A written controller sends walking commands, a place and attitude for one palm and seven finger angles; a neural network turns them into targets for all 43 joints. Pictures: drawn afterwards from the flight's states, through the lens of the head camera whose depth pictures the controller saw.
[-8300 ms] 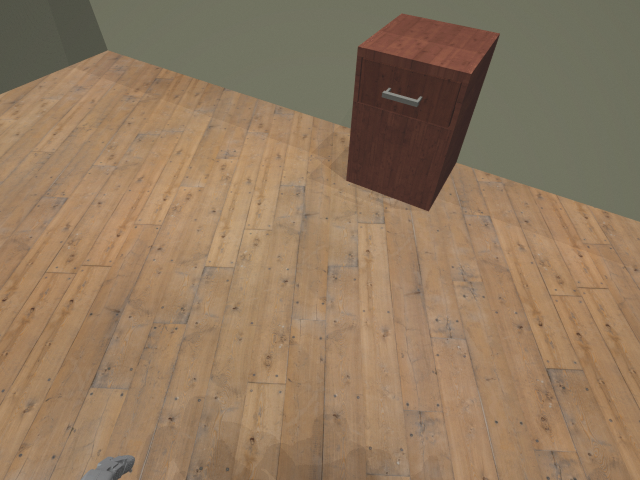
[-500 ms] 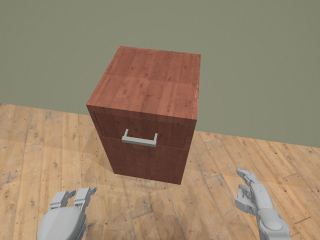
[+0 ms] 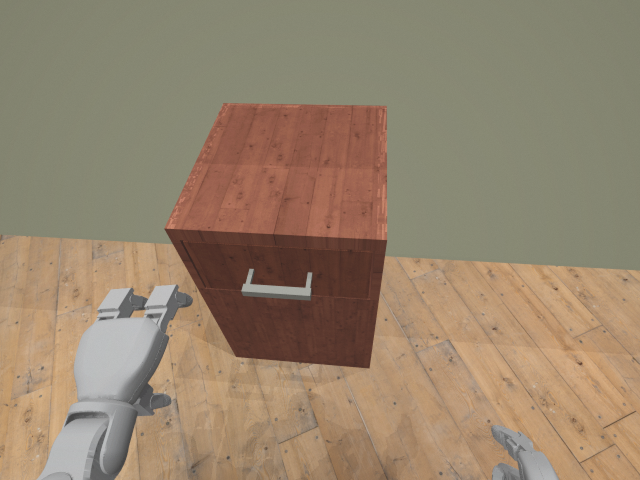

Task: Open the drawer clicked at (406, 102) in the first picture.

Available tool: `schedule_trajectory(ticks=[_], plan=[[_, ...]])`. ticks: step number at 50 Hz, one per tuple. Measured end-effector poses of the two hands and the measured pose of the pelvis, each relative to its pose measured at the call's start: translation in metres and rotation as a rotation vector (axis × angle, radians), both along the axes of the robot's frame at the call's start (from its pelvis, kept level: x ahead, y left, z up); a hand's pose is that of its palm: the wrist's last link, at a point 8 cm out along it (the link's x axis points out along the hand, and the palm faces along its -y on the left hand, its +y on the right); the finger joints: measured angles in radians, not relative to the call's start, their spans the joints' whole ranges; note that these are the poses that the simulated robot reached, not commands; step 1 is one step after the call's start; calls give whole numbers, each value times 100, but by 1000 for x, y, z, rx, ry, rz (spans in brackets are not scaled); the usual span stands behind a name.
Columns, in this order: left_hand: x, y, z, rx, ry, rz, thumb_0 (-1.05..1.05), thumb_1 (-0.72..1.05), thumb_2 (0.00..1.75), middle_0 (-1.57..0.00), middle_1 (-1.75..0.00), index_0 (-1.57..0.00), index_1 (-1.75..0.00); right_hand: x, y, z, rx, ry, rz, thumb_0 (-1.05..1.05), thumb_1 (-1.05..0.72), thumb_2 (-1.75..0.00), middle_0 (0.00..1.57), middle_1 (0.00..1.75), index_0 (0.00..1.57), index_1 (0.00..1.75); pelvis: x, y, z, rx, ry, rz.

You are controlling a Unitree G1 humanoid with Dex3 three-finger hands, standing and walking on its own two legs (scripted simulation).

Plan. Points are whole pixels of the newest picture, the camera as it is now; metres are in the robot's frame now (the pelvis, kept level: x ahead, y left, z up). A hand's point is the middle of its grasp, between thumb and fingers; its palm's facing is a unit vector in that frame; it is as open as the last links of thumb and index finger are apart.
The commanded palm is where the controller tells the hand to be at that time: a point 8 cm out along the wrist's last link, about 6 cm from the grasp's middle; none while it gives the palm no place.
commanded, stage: raise the hand with hooked fingers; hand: left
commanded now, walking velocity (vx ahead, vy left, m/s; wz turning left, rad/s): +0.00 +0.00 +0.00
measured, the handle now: (278, 283) +0.51 +0.16 -0.23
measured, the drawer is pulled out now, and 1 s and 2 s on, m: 0.00 0.00 0.00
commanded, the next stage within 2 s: move the hooked fingers above the handle in 0.84 s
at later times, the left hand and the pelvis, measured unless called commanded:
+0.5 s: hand (126, 294) +0.29 +0.26 +0.10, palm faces +0.02 -0.06 -1.00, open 13.8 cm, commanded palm +0.26 +0.26 +0.15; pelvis -0.01 +0.01 +0.02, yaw +1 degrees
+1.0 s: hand (134, 294) +0.29 +0.25 +0.09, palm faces +0.02 -0.07 -1.00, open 13.8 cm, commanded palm +0.27 +0.25 +0.13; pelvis -0.01 +0.01 +0.02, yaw +1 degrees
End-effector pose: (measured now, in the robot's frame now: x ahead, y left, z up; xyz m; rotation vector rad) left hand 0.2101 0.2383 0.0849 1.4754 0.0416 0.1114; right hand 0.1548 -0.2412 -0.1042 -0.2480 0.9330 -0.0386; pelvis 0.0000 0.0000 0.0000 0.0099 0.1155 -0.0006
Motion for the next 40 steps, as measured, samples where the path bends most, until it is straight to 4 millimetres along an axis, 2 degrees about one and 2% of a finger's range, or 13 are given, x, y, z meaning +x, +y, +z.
schedule_trajectory(ticks=[6,13,18,27,35,40], plan=[[24,5,17,-4,-26,0,0,-28,40,-30,-106,-31,-106,14,1,14,6,-78,-34,1,-91,-90,20,30,20,30,-4,5,5,-2,-26,0],[37,5,36,-4,0,-32,0,-42,34,-31,-115,-32,-115,32,23,34,52,-163,-11,1,-91,-90,20,30,20,30,-7,9,12,-4,-65,-1],[43,13,49,11,4,-39,0,-46,32,-32,-118,-32,-118,36,40,39,77,-168,26,1,-91,-90,20,30,20,30,-10,10,16,-5,-83,9],[56,24,68,23,30,-59,0,-49,30,-32,-120,-32,-120,22,48,32,91,-111,35,1,-90,-90,20,30,20,30,-13,14,20,-9,-88,18],[52,18,53,-1,84,-118,0,-49,30,-32,-120,-32,-120,1,35,24,66,-39,6,1,-90,-90,20,30,20,30,-13,16,21,-8,-74,10],[49,15,55,8,39,-141,0,-49,30,-32,-120,-32,-120,-5,27,21,44,-11,-8,1,-91,-90,20,30,20,30,-13,15,21,-7,-67,13]])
